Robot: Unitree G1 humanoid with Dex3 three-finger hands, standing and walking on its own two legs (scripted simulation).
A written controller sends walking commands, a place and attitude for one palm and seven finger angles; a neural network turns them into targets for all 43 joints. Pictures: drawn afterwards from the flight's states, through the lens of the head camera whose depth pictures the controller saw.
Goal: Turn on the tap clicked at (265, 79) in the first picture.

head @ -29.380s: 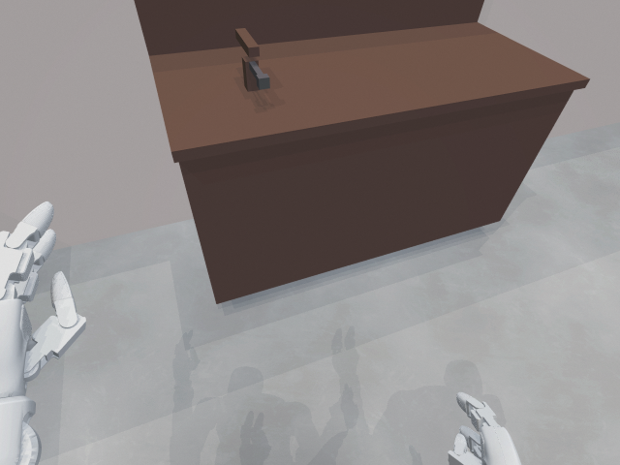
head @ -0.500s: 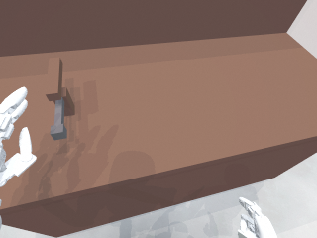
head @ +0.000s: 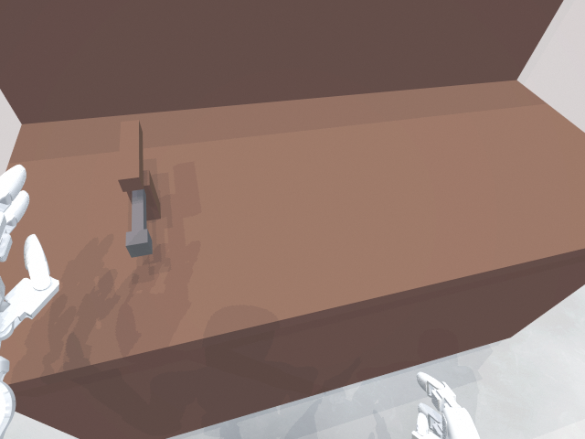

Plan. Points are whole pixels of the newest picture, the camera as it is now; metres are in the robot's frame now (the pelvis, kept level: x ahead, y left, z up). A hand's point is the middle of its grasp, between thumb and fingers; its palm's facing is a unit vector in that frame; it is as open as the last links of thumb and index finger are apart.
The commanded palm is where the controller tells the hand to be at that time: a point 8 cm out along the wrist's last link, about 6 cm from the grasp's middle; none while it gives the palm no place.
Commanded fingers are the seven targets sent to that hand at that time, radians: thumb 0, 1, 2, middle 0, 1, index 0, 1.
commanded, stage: come to a stop and stand still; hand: left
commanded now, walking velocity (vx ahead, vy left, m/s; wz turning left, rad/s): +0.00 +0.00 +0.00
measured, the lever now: (139, 243) +0.34 +0.25 +0.06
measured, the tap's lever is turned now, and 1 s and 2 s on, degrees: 0 0 0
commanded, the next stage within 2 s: look again from close up in 0.42 s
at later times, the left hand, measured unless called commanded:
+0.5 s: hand (68, 272) +0.23 +0.26 +0.15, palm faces +0.37 -0.86 -0.36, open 7.4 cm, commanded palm +0.18 +0.29 +0.18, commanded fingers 0.00 0.90 0.90 -0.20 -0.30 -0.20 -0.30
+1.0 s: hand (79, 273) +0.23 +0.25 +0.16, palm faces +0.37 -0.85 -0.38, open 7.4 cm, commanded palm +0.18 +0.28 +0.18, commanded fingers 0.00 0.90 0.90 -0.20 -0.30 -0.20 -0.30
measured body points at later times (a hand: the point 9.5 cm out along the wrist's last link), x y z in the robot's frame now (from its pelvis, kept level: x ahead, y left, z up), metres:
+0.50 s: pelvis +0.02 +0.01 +0.00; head +0.04 +0.04 +0.45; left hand +0.21 +0.30 +0.17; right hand +0.20 -0.20 -0.06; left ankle +0.04 +0.07 -0.74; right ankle +0.00 -0.12 -0.74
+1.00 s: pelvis +0.02 +0.00 +0.00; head +0.04 +0.02 +0.45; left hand +0.21 +0.29 +0.18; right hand +0.20 -0.22 -0.07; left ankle +0.04 +0.07 -0.74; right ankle +0.00 -0.12 -0.74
